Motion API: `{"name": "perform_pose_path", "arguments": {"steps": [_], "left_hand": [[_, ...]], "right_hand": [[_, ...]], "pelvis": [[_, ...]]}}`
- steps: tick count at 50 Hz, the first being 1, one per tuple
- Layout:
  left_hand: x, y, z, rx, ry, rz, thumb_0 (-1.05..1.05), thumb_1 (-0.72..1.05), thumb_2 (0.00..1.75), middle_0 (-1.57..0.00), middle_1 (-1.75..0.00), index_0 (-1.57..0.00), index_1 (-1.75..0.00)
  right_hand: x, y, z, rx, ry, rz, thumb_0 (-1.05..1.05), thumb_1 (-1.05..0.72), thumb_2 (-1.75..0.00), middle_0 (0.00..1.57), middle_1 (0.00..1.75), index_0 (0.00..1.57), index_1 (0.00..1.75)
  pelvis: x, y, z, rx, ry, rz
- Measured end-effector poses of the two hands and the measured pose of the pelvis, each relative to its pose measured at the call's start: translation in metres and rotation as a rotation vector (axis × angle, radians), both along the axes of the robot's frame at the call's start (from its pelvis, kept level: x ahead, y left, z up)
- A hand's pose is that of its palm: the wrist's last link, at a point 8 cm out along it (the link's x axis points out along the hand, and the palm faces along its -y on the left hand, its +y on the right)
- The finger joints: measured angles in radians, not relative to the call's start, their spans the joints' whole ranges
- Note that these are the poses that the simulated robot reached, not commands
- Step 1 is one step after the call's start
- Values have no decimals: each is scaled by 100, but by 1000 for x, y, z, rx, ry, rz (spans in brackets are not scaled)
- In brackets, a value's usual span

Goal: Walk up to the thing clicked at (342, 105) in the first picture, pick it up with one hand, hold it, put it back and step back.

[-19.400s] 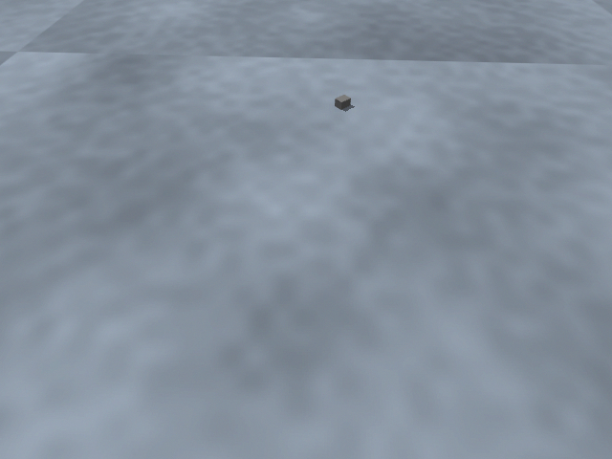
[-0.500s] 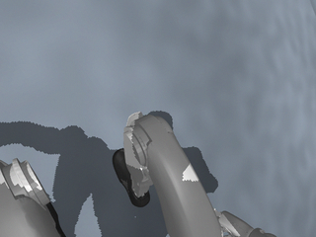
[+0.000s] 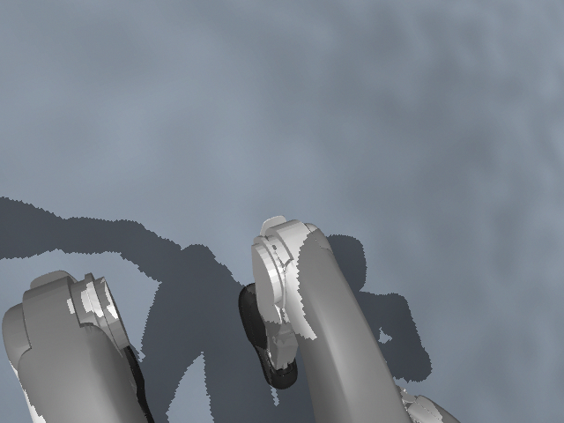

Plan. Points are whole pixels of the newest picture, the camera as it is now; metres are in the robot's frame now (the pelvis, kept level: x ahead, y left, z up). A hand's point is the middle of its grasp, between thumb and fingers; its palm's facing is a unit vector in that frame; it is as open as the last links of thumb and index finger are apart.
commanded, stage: settle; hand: left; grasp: from above
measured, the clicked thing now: out of the picture +0.42 +0.38 -0.23
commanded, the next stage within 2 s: lift in 0.26 s
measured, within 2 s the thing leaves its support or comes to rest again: neither
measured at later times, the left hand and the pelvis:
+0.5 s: hand out of the picture +0.40 +0.36 -0.15, palm faces +0.00 -0.46 -0.89, open 8.4 cm; pelvis +0.00 -0.01 +0.01, yaw +4 degrees
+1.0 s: hand out of the picture +0.33 +0.35 +0.01, palm faces -0.02 -0.44 -0.90, open 8.2 cm; pelvis +0.00 -0.02 +0.11, yaw +9 degrees
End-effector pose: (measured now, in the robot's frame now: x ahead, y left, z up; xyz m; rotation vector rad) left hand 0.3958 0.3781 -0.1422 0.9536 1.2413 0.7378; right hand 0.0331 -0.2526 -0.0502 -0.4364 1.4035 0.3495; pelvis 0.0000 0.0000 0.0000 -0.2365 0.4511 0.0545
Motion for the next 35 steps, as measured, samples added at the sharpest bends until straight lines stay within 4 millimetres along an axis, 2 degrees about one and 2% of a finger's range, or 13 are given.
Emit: {"name": "perform_pose_path", "arguments": {"steps": [9,15,23,29,35], "left_hand": [[-12,-15,13,-34,19,-17,1,20,38,-79,-40,-83,-41],[-8,-12,23,-9,0,-15,1,21,38,-82,-39,-83,-39],[-3,-10,47,-7,-27,15,2,25,38,-93,-38,-81,-36],[-9,-9,66,-30,-20,31,3,26,34,-94,-35,-82,-35],[-24,-3,97,-6,-26,2,5,27,30,-97,-32,-85,-31]], "right_hand": [[3,-6,-12,16,-48,-37,0,-90,-90,20,30,20,30],[-5,-10,-16,11,-14,-58,0,-90,-90,20,30,20,30],[-5,-15,-18,18,17,-84,0,-90,-90,20,30,20,30],[2,-17,-20,21,0,-115,0,-91,-90,20,30,20,30],[23,-19,-20,20,-64,-156,0,-92,-90,20,30,20,30]], "pelvis": [[-3,-5,1,35,11,7],[-2,-7,2,53,31,14],[3,-8,9,69,79,20],[4,-9,15,81,99,27],[3,-9,29,100,124,40]]}}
